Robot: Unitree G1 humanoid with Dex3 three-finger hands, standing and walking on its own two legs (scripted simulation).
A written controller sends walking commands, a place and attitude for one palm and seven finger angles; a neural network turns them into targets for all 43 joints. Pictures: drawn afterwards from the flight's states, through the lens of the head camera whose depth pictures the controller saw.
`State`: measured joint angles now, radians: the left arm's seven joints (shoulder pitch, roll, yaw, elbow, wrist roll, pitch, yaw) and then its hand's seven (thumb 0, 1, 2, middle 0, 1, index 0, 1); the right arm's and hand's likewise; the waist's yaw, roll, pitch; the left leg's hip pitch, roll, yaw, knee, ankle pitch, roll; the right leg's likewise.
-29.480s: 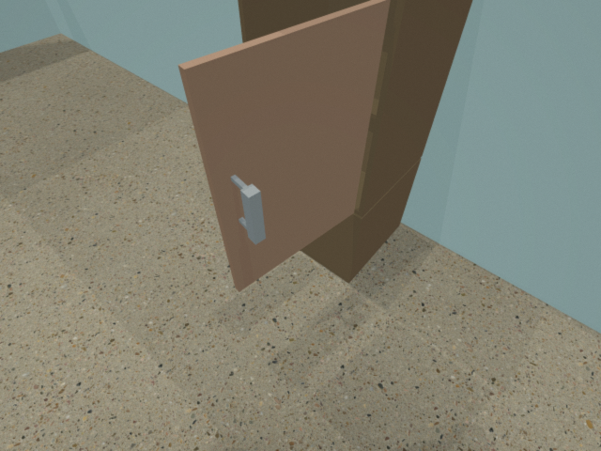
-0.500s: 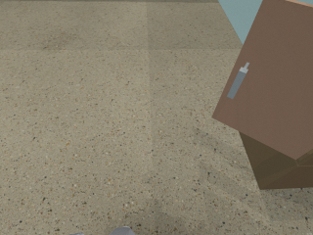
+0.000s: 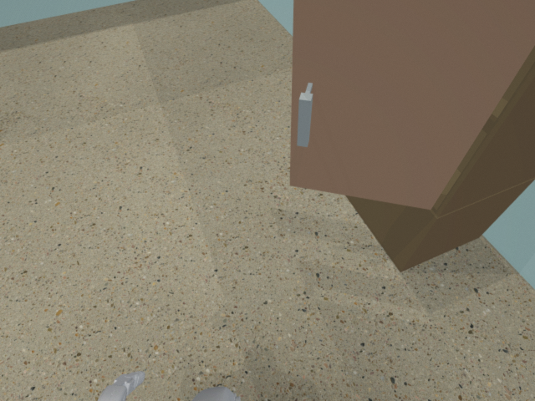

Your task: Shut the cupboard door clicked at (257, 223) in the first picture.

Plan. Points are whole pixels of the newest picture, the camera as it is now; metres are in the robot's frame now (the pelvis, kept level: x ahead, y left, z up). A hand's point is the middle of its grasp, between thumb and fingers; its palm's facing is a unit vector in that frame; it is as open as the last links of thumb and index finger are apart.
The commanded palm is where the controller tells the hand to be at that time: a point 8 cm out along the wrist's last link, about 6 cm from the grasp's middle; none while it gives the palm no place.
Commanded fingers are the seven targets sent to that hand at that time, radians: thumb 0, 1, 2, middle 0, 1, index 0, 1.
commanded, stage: turn to face it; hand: left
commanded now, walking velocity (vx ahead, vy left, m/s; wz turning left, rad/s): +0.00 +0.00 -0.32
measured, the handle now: (306, 115) +0.71 -0.06 -0.02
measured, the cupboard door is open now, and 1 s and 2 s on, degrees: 53 53 53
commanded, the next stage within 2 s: take the last steps up to it in 0.26 s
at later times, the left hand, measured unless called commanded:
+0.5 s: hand out of the picture +0.12 +0.20 -0.15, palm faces -0.15 -0.97 -0.20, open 7.4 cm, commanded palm none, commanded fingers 0.00 0.90 0.90 -0.20 -0.30 -0.20 -0.30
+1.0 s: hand (196, 400) +0.15 +0.14 -0.18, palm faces -0.19 -0.97 -0.13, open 7.4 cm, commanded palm none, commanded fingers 0.00 0.90 0.90 -0.20 -0.30 -0.20 -0.30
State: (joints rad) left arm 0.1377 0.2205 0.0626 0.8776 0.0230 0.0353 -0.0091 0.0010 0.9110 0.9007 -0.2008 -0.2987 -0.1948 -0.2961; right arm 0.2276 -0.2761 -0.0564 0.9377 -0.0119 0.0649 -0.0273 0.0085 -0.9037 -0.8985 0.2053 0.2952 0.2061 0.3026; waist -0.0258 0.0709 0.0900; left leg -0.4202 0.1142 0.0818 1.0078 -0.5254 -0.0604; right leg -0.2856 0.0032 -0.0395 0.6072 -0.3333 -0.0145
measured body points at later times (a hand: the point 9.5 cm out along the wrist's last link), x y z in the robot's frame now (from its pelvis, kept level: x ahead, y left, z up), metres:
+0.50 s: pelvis +0.02 +0.01 +0.01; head +0.05 +0.01 +0.46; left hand +0.13 +0.25 -0.14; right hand +0.00 -0.22 -0.14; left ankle +0.04 +0.13 -0.73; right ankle -0.04 -0.10 -0.69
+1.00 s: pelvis +0.14 -0.03 +0.00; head +0.17 -0.02 +0.44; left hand +0.16 +0.20 -0.17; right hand +0.15 -0.28 -0.14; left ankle +0.21 +0.06 -0.73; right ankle +0.00 -0.10 -0.66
